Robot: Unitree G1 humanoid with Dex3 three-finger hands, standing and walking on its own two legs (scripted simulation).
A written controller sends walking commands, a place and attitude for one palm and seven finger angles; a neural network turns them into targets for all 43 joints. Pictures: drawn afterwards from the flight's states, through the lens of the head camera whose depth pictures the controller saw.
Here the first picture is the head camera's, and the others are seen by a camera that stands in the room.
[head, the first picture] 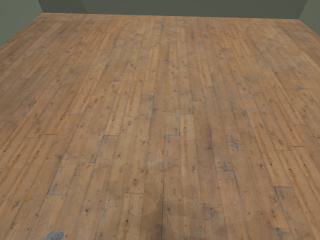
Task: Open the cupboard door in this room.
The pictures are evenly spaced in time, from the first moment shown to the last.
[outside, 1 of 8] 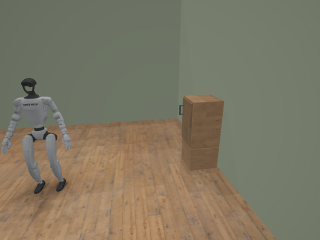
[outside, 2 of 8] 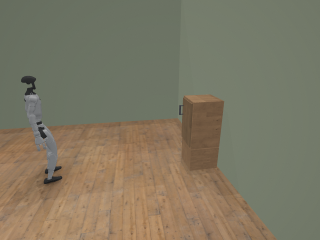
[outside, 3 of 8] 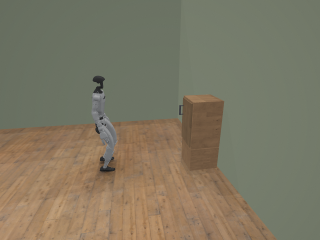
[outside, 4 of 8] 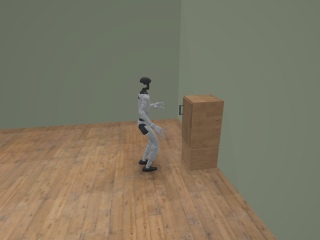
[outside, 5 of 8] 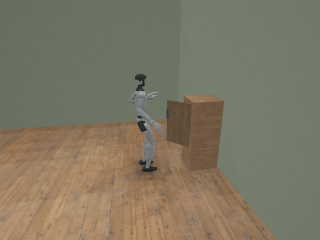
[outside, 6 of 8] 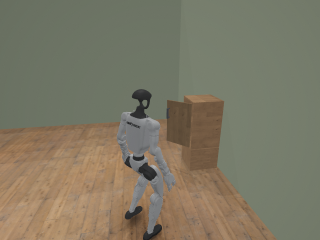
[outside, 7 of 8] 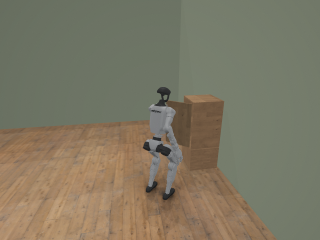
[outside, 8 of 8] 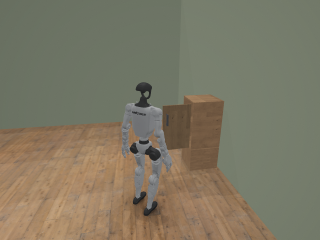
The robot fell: no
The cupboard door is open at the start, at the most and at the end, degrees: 0 93 93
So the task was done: yes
